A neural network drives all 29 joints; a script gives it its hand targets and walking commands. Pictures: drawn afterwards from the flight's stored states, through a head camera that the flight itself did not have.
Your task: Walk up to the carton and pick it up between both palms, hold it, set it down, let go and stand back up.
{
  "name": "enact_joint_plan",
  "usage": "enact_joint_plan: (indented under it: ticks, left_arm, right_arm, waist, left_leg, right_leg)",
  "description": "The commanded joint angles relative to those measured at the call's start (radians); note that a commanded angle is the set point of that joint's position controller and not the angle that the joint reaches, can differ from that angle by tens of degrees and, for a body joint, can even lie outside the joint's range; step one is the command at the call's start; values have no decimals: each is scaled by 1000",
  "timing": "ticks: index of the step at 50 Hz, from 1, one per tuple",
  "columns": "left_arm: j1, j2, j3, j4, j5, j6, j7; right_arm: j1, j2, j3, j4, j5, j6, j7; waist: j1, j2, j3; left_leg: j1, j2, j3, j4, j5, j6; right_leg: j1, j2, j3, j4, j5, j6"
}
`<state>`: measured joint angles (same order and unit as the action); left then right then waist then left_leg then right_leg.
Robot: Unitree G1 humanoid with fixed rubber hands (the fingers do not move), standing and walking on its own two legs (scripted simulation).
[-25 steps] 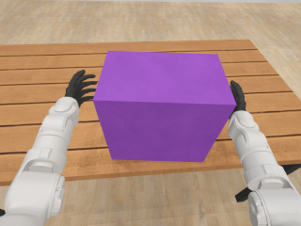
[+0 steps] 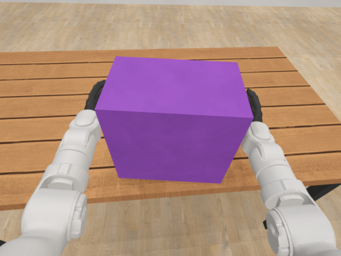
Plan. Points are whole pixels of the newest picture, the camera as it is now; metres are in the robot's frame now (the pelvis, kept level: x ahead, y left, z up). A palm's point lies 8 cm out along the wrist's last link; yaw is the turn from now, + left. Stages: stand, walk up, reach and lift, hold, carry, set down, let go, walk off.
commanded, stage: reach and lift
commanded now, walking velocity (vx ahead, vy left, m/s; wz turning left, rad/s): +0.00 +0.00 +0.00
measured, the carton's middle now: (172, 125) +0.42 -0.02 +0.07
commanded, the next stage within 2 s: none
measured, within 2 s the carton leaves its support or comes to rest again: leaves its support in 1.22 s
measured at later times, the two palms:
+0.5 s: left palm (94, 112) +0.44 +0.17 +0.11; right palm (251, 123) +0.39 -0.21 +0.10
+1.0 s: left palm (94, 112) +0.43 +0.17 +0.11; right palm (252, 122) +0.38 -0.21 +0.11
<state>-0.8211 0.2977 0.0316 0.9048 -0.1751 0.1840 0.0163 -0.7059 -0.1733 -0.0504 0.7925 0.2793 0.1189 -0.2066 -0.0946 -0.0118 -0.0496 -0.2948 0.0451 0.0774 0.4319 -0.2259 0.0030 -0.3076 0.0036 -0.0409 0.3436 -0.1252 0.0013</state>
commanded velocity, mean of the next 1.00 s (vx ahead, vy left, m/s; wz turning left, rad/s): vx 0.00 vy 0.00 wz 0.00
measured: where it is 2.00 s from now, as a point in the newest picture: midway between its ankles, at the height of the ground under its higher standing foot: outside the picture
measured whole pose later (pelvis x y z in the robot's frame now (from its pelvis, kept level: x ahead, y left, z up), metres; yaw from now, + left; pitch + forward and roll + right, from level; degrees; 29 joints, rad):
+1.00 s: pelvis +0.00 +0.00 +0.00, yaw +2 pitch +3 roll -1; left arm -0.84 0.23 0.21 0.98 0.04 0.08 -0.04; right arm -0.69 -0.05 -0.32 0.77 -0.03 0.07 -0.09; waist -0.12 -0.04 -0.02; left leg -0.23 0.02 0.06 0.35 -0.18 0.01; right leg -0.24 -0.02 -0.06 0.29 -0.11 0.01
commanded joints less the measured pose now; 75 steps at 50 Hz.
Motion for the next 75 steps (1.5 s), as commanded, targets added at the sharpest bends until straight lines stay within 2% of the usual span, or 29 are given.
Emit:
enact_joint_plan:
  ticks: [1, 28, 35, 40, 43, 46, 47, 49, 50, 52, 57, 61, 64, 66, 70, 75]
  left_arm:
    - [-528, 129, 10, -207, -9, -67, -8]
    - [-583, 38, -40, -141, -35, -127, -12]
    - [-596, -7, -34, -140, -18, -143, -21]
    - [-606, -52, -5, -151, 25, -153, -39]
    - [-609, -90, 29, -164, 75, -158, -59]
    - [-605, -165, 73, -172, 155, -167, -94]
    - [-603, -227, 74, -167, 189, -173, -115]
    - [-610, -444, 56, -150, 247, -181, -182]
    - [-595, -525, 38, -143, 261, -181, -210]
    - [-557, -590, 39, -140, 281, -182, -235]
    - [-541, -616, 55, -178, 319, -143, -241]
    - [-572, -675, -20, -274, 298, -161, -210]
    - [-632, -732, -107, -355, 258, -224, -172]
    - [-661, -746, -136, -374, 251, -277, -153]
    - [-631, -726, -109, -262, 305, -363, -147]
    - [-602, -694, -44, -124, 355, -412, -152]
  right_arm:
    - [-492, -84, 1, -229, -6, -47, -5]
    - [-553, 4, 8, -217, -19, -46, -10]
    - [-563, 48, 0, -214, -46, -53, 1]
    - [-558, 99, -22, -209, -95, -68, 17]
    - [-544, 149, -49, -207, -149, -82, 36]
    - [-518, 253, -87, -207, -246, -103, 76]
    - [-512, 334, -88, -214, -298, -112, 102]
    - [-507, 554, -57, -216, -393, -127, 187]
    - [-492, 608, -21, -211, -402, -131, 223]
    - [-475, 635, 28, -219, -387, -140, 258]
    - [-454, 626, 22, -217, -408, -142, 270]
    - [-493, 627, 73, -246, -386, -201, 278]
    - [-555, 636, 135, -270, -351, -275, 282]
    - [-580, 633, 151, -260, -346, -324, 279]
    - [-601, 573, 94, -147, -394, -437, 259]
    - [-642, 515, 19, -9, -441, -549, 230]
  waist:
    - [4, 56, -601]
    - [2, 60, -636]
    - [3, 56, -632]
    - [1, 47, -612]
    - [-1, 41, -586]
    - [-2, 38, -540]
    - [1, 42, -522]
    - [-1, 56, -505]
    - [-12, 67, -498]
    - [-12, 62, -488]
    - [-6, 43, -392]
    - [-1, 64, -488]
    - [4, 99, -586]
    - [7, 115, -594]
    - [10, 80, -470]
    - [26, 15, -368]
  left_leg:
    - [205, -62, -35, -3, 334, -30]
    - [189, -60, -50, 6, 325, -27]
    - [196, -61, -50, -1, 331, -27]
    - [209, -62, -44, -18, 333, -27]
    - [220, -66, -35, -36, 327, -27]
    - [231, -72, -20, -67, 303, -27]
    - [230, -76, -14, -82, 289, -28]
    - [211, -83, -10, -121, 254, -37]
    - [190, -89, -14, -133, 251, -46]
    - [167, -97, -22, -143, 262, -49]
    - [191, -88, -18, -169, 235, -50]
    - [281, -83, -21, -130, 372, -79]
    - [340, -80, -31, -93, 513, -102]
    - [362, -77, -37, -86, 556, -108]
    - [362, -59, -28, -110, 504, -100]
    - [322, -49, 3, -142, 384, -76]
  right_leg:
    - [230, 45, 7, 21, 327, 20]
    - [174, 33, 7, 19, 280, 14]
    - [181, 29, 5, 13, 279, 14]
    - [208, 20, 0, 3, 276, 20]
    - [240, 12, -7, -7, 270, 26]
    - [290, 0, -21, -24, 253, 35]
    - [312, -4, -27, -33, 248, 39]
    - [373, -12, -23, -50, 275, 42]
    - [417, -15, -11, -45, 325, 39]
    - [474, -9, -7, -25, 405, 41]
    - [435, 2, -29, -45, 319, 47]
    - [421, 19, -50, -42, 369, 41]
    - [430, 31, -59, -32, 438, 30]
    - [430, 34, -62, -36, 444, 26]
    - [415, 29, -69, -74, 369, 22]
    - [406, 23, -77, -110, 261, 19]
